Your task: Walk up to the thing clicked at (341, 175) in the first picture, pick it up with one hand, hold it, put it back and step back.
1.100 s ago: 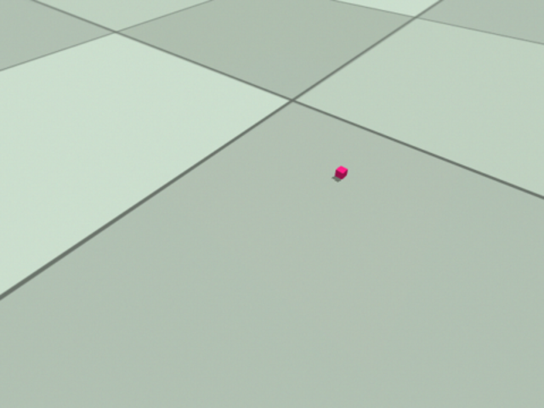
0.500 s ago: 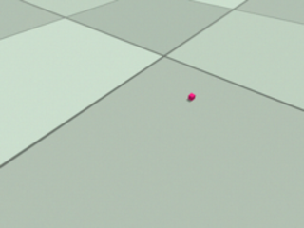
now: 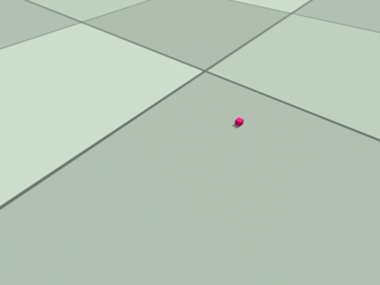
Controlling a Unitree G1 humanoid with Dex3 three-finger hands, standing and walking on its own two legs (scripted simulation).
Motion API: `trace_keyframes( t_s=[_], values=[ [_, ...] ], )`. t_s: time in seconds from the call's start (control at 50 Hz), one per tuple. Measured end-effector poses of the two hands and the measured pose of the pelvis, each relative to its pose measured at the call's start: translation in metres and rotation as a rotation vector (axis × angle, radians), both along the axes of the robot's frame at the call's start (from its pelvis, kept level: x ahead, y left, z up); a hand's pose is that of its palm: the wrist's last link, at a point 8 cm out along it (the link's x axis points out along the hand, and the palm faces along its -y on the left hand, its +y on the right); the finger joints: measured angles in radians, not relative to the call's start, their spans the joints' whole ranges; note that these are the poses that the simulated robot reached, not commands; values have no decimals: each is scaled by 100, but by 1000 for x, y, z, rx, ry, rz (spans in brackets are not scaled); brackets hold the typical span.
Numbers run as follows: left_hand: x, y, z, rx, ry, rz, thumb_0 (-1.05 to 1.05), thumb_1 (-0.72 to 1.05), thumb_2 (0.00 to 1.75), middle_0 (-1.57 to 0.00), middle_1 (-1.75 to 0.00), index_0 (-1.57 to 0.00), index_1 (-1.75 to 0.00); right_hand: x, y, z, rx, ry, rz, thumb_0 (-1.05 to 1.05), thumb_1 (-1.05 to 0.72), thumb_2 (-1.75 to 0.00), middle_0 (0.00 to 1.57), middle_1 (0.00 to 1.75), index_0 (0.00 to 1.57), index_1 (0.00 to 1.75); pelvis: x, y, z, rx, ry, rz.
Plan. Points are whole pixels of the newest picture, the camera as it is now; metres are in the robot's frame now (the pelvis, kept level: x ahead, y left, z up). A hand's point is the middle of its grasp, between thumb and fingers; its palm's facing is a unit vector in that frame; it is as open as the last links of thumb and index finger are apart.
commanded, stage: stand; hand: left
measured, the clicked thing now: (239, 122) +1.47 -0.33 -0.76
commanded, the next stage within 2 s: walk up in 0.02 s
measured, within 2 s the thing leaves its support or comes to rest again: neither
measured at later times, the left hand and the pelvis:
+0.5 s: hand (130, 273) +0.20 +0.17 -0.15, palm faces -0.16 -0.91 -0.39, open 7.4 cm; pelvis +0.11 -0.10 -0.02, yaw -12 degrees
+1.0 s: hand (173, 167) +0.53 +0.09 -0.14, palm faces -0.41 -0.84 -0.36, open 7.4 cm; pelvis +0.34 -0.13 -0.01, yaw -20 degrees
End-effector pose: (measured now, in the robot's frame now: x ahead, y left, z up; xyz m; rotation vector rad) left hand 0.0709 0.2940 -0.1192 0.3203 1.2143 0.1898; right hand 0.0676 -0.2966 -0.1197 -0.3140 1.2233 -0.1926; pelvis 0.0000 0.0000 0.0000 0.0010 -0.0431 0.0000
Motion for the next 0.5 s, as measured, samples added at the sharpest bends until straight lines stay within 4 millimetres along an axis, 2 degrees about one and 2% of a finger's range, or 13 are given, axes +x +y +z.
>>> trace_keyframes(
  t_s=[0.06, 0.14, 0.24, 0.32, 0.36, 0.4, 0.5],
  values=[
    [0, 2, 0, -12, 0, -10, 1, 90, 90, -21, -30, -20, -30, 0, -2, 1, 5, -25, -7, 0, -90, -90, 21, 30, 20, 30, 1, 0, -1, 4, 5, -20],
    [12, 6, 4, -1, 36, -69, 1, 90, 90, -21, -30, -21, -30, -9, -23, 7, -16, -110, -63, 0, -90, -90, 21, 31, 21, 30, 6, -7, -5, 11, 16, -73],
    [49, -1, 16, 20, 14, -126, 1, 90, 90, -21, -30, -20, -30, -27, -66, 10, -61, -78, -117, 0, -90, -90, 21, 31, 21, 30, 26, -29, -7, 19, 6, -127],
    [87, -21, 20, 62, -12, -172, 1, 90, 90, -21, -30, -20, -30, -27, -108, -2, -80, -58, -161, 0, -90, -90, 21, 31, 20, 30, 51, -57, -18, 27, -5, -166],
    [106, -33, 15, 92, -46, -183, 1, 90, 90, -21, -30, -20, -30, -19, -130, -14, -90, -46, -170, 1, -90, -90, 21, 31, 20, 30, 64, -75, -31, 16, -8, -175],
    [118, -47, 11, 101, -86, -175, 1, 90, 90, -20, -30, -20, -30, -6, -143, -22, -92, -27, -172, 1, -90, -90, 21, 30, 20, 30, 74, -86, -37, -7, -10, -180],
    [132, -81, 12, 50, -56, -168, 1, 90, 90, -21, -30, -20, -30, 47, -147, -11, -44, -79, -152, 1, -91, -90, 20, 30, 20, 30, 107, -99, -23, -26, -13, -205]
  ],
)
